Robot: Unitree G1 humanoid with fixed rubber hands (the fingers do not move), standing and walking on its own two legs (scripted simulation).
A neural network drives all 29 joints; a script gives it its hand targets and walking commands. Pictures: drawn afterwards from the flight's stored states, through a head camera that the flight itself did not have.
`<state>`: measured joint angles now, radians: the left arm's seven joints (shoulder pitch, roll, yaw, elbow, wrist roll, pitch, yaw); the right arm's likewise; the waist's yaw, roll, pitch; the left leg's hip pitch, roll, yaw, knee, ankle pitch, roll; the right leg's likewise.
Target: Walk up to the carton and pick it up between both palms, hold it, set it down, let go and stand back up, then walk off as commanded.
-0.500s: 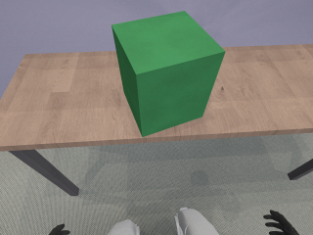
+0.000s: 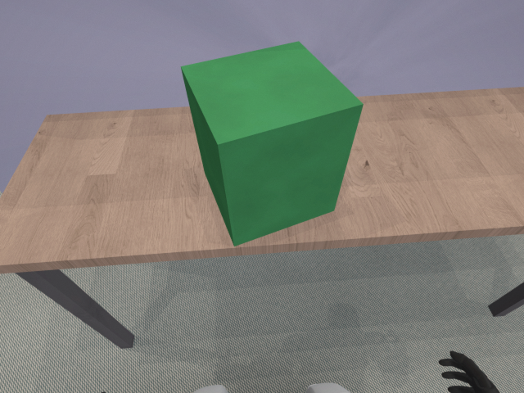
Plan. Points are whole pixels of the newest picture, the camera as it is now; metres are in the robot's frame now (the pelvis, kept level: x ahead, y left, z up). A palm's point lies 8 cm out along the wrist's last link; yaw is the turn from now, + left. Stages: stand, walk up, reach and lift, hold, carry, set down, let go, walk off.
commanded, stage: walk up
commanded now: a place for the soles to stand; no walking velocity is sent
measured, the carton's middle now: (265, 146) +0.49 +0.01 +0.08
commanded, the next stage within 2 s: reach and lift in 1.98 s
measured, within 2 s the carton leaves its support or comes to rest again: neither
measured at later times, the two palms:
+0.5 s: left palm out of the picture +0.09 +0.29 -0.10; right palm out of the picture +0.12 -0.31 -0.09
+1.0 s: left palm out of the picture +0.10 +0.28 -0.10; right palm out of the picture +0.11 -0.33 -0.09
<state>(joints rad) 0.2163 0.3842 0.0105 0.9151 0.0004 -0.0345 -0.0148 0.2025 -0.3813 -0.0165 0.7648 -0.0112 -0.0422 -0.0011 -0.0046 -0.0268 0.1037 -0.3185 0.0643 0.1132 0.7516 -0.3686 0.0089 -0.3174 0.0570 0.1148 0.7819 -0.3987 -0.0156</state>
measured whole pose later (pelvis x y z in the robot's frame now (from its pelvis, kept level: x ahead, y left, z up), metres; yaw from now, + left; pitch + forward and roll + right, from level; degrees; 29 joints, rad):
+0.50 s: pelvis +0.01 -0.01 +0.00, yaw +0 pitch -3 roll +2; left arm 0.22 0.38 0.01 0.92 0.00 -0.03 -0.01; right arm 0.21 -0.38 -0.02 0.77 -0.01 -0.05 0.00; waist 0.00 -0.02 0.08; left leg -0.32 0.07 0.11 0.76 -0.39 0.01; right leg -0.32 0.05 0.11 0.79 -0.40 -0.02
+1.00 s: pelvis +0.02 -0.02 +0.00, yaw -1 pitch -4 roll +2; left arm 0.23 0.38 0.01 0.91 0.00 -0.02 -0.02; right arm 0.26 -0.38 -0.02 0.76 -0.01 -0.03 0.00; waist 0.00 -0.03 0.08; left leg -0.29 0.07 0.11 0.79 -0.57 0.00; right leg -0.36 0.04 0.11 0.77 -0.35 -0.02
